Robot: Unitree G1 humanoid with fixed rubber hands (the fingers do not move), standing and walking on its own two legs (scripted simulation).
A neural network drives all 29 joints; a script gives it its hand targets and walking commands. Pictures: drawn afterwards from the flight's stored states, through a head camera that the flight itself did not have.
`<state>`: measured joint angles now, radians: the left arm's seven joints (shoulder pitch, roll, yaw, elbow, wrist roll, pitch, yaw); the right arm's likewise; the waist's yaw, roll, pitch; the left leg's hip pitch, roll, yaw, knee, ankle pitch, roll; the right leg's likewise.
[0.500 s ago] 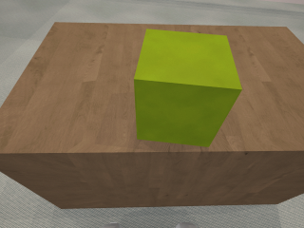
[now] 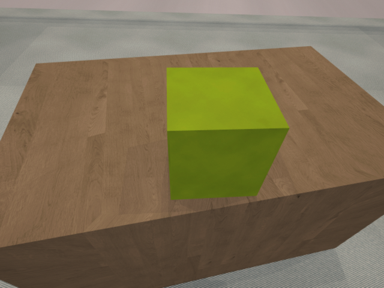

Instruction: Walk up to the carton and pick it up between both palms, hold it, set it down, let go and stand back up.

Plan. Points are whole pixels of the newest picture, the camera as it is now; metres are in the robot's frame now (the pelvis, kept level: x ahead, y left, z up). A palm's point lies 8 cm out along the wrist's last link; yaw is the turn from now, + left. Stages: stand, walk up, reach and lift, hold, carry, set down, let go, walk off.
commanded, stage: walk up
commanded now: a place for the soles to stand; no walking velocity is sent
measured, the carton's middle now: (213, 134) +0.46 -0.06 +0.07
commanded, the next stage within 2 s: none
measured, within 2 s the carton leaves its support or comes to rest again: neither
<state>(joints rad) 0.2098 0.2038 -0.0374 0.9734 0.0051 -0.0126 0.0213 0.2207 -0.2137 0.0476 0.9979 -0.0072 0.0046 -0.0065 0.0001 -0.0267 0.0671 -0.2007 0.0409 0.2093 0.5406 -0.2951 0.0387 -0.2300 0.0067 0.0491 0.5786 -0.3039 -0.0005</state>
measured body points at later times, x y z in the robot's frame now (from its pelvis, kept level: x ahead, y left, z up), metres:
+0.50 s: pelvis -0.01 -0.01 +0.00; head +0.01 -0.03 +0.45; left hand +0.02 +0.23 -0.15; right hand +0.00 -0.26 -0.16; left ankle +0.00 +0.09 -0.73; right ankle +0.01 -0.12 -0.73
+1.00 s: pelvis -0.01 -0.11 -0.02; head +0.01 -0.14 +0.43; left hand +0.09 +0.11 -0.16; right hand -0.04 -0.37 -0.18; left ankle +0.01 +0.03 -0.71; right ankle +0.04 -0.24 -0.73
